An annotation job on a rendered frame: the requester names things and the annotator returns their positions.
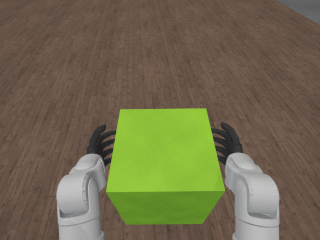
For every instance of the right robot forearm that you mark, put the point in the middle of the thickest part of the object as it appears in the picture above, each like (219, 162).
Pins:
(256, 201)

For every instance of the carton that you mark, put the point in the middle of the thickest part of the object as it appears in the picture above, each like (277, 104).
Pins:
(164, 168)

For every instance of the left robot hand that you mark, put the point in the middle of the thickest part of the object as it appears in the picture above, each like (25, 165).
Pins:
(96, 145)

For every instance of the left robot forearm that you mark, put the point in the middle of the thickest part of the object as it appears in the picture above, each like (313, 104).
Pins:
(78, 200)

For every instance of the right robot hand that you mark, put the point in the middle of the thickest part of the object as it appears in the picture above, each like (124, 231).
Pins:
(231, 142)

